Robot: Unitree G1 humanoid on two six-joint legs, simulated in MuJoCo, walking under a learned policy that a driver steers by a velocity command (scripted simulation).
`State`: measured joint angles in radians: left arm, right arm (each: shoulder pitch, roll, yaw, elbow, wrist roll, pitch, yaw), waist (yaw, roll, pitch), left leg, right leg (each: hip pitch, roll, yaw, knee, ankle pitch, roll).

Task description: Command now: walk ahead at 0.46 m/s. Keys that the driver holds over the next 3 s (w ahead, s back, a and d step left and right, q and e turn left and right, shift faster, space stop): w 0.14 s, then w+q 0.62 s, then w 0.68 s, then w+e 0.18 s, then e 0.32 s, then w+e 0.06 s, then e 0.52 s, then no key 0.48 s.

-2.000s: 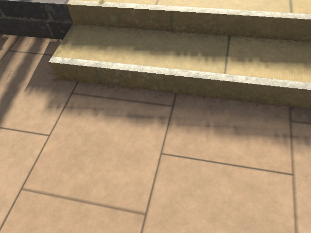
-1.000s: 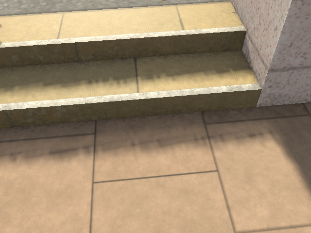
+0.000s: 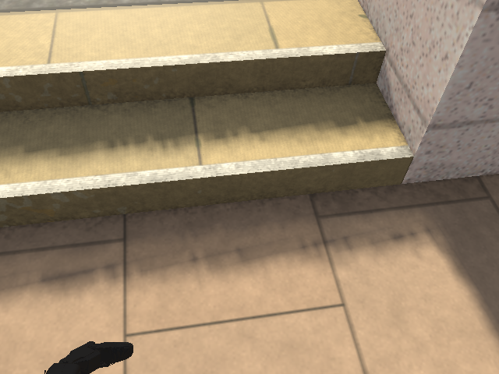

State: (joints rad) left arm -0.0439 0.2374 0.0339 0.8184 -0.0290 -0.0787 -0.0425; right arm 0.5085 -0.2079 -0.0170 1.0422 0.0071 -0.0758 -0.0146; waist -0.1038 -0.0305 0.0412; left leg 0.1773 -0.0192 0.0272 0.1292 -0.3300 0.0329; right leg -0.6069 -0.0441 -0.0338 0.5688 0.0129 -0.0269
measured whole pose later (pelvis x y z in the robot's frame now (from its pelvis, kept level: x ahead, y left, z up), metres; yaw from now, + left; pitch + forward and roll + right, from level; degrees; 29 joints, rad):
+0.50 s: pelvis +0.29 -0.02 +0.01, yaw +8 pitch +1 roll -3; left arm 0.30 0.26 0.05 1.00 0.00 -0.11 0.01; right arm 0.14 -0.26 -0.05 0.84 0.02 -0.06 0.02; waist 0.06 0.03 0.02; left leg -0.69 0.12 -0.04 0.71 0.06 0.03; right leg 0.07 0.07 -0.19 0.16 -0.25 -0.04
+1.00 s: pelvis +0.57 +0.08 +0.01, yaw +21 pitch +2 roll +0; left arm 0.06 0.29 0.04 0.82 0.00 -0.10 0.00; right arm 0.30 -0.27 -0.06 0.78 0.00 -0.07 0.00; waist -0.05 -0.05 0.03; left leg -0.08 -0.10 -0.07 0.28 -0.22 0.09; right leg -0.64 -0.09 0.05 0.64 0.05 0.05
